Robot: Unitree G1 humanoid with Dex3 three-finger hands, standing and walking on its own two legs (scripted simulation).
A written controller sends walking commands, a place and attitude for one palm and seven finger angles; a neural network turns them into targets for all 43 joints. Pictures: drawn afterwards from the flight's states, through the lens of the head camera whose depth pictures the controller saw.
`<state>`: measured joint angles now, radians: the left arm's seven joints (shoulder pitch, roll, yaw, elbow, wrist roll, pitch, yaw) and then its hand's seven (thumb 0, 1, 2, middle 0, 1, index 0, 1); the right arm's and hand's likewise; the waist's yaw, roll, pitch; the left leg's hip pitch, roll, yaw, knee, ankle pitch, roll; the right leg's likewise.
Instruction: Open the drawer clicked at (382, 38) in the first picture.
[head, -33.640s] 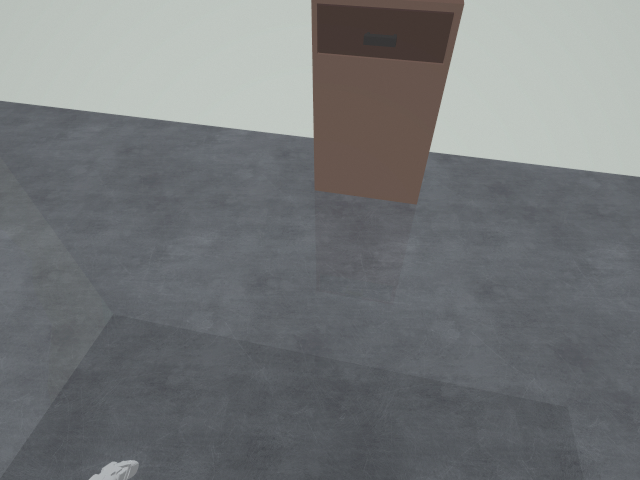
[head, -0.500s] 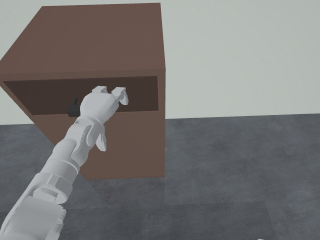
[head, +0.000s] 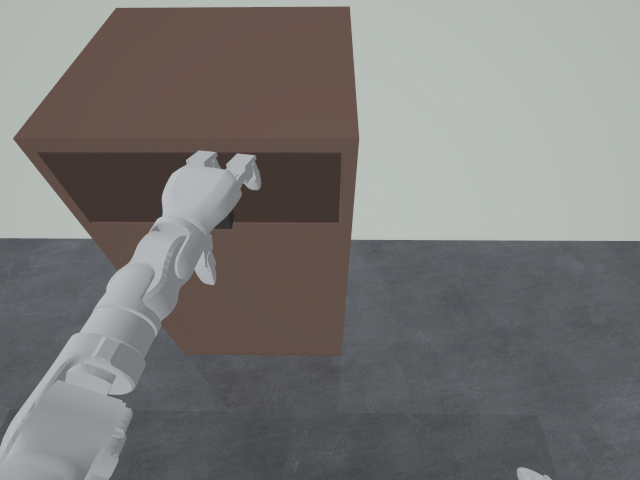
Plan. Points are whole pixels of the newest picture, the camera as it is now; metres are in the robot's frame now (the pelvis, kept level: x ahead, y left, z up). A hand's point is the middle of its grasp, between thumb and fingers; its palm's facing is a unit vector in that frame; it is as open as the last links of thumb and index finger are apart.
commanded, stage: re-aim the fingers above the handle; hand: left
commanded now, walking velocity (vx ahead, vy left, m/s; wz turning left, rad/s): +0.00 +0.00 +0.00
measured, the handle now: (199, 205) +0.52 +0.22 +0.00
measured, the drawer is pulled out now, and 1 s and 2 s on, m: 0.00 0.00 0.00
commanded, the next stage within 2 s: lower the fingers behind the handle in 0.62 s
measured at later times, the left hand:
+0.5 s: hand (215, 197) +0.46 +0.17 +0.08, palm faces +0.16 -0.10 -0.98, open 13.8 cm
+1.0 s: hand (193, 220) +0.45 +0.21 +0.04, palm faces +0.10 -0.02 -1.00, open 13.8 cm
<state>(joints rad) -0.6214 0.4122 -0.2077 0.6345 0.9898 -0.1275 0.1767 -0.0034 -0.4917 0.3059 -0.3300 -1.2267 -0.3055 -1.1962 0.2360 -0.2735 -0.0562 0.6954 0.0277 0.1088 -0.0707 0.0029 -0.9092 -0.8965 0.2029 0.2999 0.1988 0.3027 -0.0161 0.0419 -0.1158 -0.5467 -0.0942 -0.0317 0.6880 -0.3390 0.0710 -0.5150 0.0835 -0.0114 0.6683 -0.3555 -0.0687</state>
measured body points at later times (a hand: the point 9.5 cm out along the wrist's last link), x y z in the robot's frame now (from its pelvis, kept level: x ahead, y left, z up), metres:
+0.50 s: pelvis -0.01 +0.02 +0.00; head +0.05 +0.01 +0.44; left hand +0.45 +0.17 +0.13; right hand +0.04 -0.26 -0.14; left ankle -0.01 +0.07 -0.72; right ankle -0.02 -0.08 -0.72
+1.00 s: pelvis -0.02 +0.01 -0.01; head +0.06 +0.00 +0.44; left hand +0.44 +0.20 +0.10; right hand +0.05 -0.26 -0.14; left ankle -0.01 +0.07 -0.72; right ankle -0.02 -0.08 -0.72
